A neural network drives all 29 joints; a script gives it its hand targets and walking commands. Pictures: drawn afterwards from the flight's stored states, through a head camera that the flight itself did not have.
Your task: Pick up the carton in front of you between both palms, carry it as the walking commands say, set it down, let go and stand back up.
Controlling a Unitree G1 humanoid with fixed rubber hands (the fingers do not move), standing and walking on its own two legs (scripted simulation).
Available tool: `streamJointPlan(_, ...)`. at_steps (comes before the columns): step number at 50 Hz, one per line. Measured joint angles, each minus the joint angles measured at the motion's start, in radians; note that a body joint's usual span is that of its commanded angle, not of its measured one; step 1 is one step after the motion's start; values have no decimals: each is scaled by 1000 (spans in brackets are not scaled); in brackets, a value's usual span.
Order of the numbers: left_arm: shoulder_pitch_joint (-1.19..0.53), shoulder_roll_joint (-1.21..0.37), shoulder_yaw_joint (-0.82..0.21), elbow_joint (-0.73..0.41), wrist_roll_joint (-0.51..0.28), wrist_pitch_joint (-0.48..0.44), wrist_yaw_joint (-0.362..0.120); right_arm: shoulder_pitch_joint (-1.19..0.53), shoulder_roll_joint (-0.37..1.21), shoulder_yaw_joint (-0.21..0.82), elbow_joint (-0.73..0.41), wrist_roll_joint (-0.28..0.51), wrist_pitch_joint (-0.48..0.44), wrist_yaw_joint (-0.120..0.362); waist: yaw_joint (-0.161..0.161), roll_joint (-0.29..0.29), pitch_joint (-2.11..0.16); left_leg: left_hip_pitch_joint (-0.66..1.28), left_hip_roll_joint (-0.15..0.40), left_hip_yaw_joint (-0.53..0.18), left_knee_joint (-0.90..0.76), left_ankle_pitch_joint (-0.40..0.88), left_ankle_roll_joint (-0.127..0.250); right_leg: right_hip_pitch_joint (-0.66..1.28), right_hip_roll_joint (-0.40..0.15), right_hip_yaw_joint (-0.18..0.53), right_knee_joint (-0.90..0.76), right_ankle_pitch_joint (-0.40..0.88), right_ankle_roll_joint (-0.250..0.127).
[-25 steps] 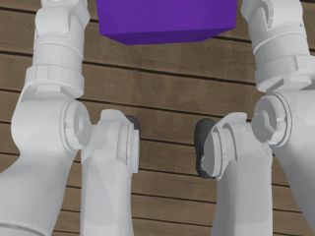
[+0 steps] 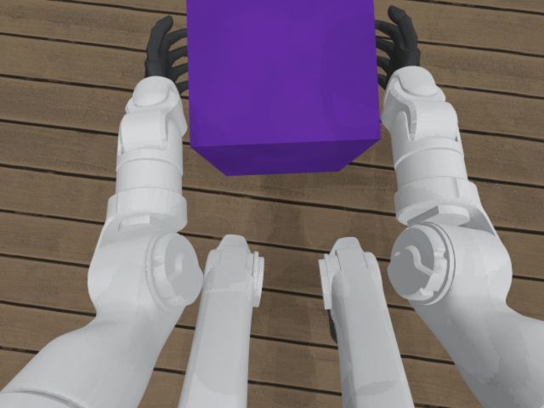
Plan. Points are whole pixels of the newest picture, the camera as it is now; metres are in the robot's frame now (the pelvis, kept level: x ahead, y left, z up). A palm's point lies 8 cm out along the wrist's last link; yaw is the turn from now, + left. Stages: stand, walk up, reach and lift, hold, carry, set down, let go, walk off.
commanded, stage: reach and lift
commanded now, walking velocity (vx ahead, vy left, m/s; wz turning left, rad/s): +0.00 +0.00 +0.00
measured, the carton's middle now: (280, 96) +0.53 +0.02 -0.14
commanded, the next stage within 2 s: none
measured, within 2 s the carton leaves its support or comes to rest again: neither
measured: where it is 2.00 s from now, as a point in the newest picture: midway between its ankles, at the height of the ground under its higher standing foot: (285, 314)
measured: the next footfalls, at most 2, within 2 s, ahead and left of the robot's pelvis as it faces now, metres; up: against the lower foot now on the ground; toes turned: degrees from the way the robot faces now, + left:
none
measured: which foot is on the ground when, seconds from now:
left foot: down 0.00-1.00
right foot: down 0.00-1.00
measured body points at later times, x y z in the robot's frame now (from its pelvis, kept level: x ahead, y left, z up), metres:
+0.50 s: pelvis +0.04 +0.00 +0.12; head +0.24 +0.01 +0.53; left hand +0.49 +0.17 +0.07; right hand +0.50 -0.13 +0.07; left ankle +0.12 +0.14 -0.43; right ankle +0.12 -0.13 -0.43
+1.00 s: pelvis +0.09 +0.00 +0.26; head +0.17 +0.01 +0.70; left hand +0.44 +0.16 +0.22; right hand +0.45 -0.14 +0.23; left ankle +0.12 +0.14 -0.43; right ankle +0.12 -0.13 -0.43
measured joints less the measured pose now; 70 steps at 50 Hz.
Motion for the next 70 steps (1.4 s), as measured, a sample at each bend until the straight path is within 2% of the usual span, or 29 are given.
streamJointPlan(10, 105, -36, -46, -123, -28, 42, 1, 116, 35, 43, -134, 31, 42, 4, -4, 5, -40, 109, -2, -7, -118, 12, 1, 111, -4, 7, -119, 11, 1)
streamJointPlan(16, 216, -66, -76, -158, -46, 45, 7, 231, 58, 74, -173, 51, 47, 3, -5, 6, -83, 237, 3, -10, -200, -3, 8, 239, -8, 11, -202, -3, -6)
streamJointPlan(32, 484, -125, -116, -150, -46, -13, 3, 504, 125, 107, -173, 48, -11, 4, -7, 8, -136, 680, 16, -24, -508, 17, 25, 681, -23, 24, -510, 18, -30)
streamJointPlan(48, 736, -172, -184, -217, -46, -20, -2, 762, 170, 172, -244, 49, -18, 13, -15, 13, -85, 1198, 33, -39, -890, 103, 43, 1201, -47, 41, -893, 106, -47)
streamJointPlan(55, 835, -189, -218, -269, -43, 22, -4, 862, 183, 204, -297, 44, 24, 20, -17, 16, -56, 1454, 44, -43, -1077, 156, 52, 1456, -60, 49, -1083, 160, -53)
streamJointPlan(63, 930, -205, -266, -370, -39, 122, -5, 958, 188, 253, -400, 39, 127, 30, -21, 19, -16, 1734, 55, -48, -1272, 219, 58, 1737, -77, 52, -1278, 222, -58)
streamJointPlan(70, 922, -209, -270, -388, 5, 214, -22, 948, 189, 253, -418, -7, 220, 51, -22, 20, 27, 1887, 61, -46, -1355, 250, 60, 1889, -83, 54, -1359, 254, -60)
